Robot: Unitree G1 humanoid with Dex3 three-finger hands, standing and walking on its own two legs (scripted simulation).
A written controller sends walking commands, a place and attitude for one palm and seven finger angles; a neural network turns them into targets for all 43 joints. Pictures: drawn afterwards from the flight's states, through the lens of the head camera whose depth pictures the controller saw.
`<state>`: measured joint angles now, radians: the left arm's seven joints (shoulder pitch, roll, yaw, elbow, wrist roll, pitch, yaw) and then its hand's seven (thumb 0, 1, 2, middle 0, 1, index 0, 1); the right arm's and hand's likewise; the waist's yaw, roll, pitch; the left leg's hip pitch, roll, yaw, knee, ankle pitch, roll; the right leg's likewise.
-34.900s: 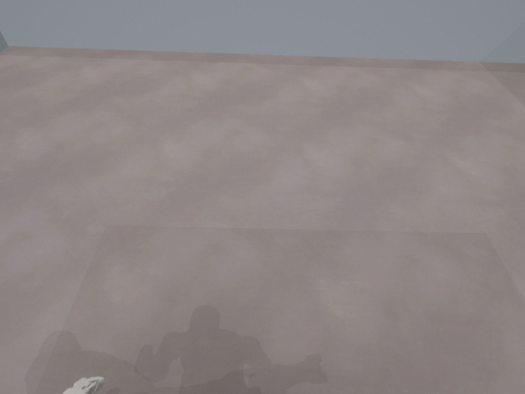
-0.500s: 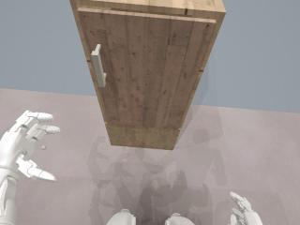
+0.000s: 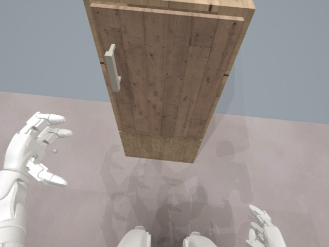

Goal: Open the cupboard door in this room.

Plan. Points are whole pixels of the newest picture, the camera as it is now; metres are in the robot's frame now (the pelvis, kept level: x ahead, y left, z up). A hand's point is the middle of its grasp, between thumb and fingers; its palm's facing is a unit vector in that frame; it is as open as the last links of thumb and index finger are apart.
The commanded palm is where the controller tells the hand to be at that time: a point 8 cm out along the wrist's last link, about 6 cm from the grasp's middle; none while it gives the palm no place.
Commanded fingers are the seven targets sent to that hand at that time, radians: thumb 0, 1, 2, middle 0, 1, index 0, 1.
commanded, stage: move the hooked fingers beside the handle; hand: left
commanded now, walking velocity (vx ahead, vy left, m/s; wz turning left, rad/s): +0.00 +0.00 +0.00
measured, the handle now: (114, 68) +0.60 +0.19 +0.05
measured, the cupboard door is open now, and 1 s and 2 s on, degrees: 0 0 0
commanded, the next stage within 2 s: none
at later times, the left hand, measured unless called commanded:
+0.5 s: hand (74, 118) +0.40 +0.26 +0.05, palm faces -0.03 -1.00 -0.03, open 14.0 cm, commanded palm +0.38 +0.31 +0.05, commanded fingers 0.00 -0.50 0.30 -0.30 -1.20 -0.30 -1.20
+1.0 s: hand (80, 96) +0.48 +0.26 +0.05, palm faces -0.04 -1.00 -0.02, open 14.0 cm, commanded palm +0.46 +0.30 +0.05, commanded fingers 0.00 -0.50 0.30 -0.30 -1.20 -0.30 -1.20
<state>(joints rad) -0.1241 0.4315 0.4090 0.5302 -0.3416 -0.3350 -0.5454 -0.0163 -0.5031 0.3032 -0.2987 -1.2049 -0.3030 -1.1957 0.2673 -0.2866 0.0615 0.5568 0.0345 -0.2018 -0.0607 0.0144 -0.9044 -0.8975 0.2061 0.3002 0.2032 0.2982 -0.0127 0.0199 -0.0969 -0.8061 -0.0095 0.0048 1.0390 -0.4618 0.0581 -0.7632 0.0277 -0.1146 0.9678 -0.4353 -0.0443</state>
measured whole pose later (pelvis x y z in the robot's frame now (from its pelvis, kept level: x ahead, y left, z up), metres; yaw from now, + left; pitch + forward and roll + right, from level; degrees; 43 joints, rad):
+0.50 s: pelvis +0.01 +0.00 +0.00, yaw -1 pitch +17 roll -3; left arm -0.43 0.49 0.43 0.79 -0.24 -0.36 -0.47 -0.02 -0.50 0.30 -0.30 -1.20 -0.30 -1.20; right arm 0.33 -0.29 0.05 0.59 0.03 -0.11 -0.04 0.01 -0.91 -0.90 0.21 0.30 0.20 0.30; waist -0.07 0.01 -0.10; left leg -0.88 0.00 0.03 1.05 -0.47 0.06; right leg -0.84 0.03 -0.09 0.98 -0.44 -0.04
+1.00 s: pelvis +0.01 +0.01 -0.01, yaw -3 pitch +21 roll -4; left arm -0.75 0.64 0.50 1.12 -0.16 -0.39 -0.49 -0.02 -0.50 0.30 -0.30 -1.20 -0.30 -1.20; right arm 0.36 -0.29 0.06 0.61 0.01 0.00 -0.03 0.01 -0.91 -0.90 0.21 0.30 0.20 0.30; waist -0.14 0.00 -0.10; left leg -0.99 0.01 0.03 1.11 -0.49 0.07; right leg -0.95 0.05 -0.09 1.02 -0.44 -0.03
